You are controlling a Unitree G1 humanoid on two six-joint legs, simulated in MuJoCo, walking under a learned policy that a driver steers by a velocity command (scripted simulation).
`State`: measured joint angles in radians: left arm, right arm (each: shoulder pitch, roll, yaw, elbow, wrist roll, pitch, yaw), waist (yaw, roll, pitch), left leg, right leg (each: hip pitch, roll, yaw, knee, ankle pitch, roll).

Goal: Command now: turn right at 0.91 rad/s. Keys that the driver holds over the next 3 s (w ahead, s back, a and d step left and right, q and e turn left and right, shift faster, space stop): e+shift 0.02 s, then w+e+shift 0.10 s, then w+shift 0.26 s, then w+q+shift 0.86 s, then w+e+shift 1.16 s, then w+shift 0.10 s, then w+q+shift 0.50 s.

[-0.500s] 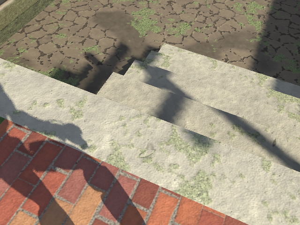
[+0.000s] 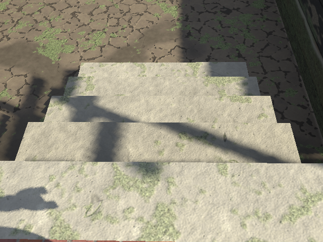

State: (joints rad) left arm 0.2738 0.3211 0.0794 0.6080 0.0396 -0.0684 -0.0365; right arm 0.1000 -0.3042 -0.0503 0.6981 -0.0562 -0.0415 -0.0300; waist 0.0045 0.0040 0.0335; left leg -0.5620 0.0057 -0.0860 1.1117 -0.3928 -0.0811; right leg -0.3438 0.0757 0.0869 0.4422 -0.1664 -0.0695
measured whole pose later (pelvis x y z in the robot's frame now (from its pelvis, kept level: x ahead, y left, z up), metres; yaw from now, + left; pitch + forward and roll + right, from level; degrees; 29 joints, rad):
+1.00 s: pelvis +0.58 -0.04 -0.03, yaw +8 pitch -1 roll -3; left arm 0.48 0.28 0.05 0.90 0.01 -0.09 0.03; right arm 0.07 -0.31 -0.06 0.68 -0.02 -0.01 0.07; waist 0.03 0.01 0.04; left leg -0.66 0.02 0.13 0.93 0.08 0.19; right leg 0.14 -0.02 -0.31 0.53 -0.43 0.03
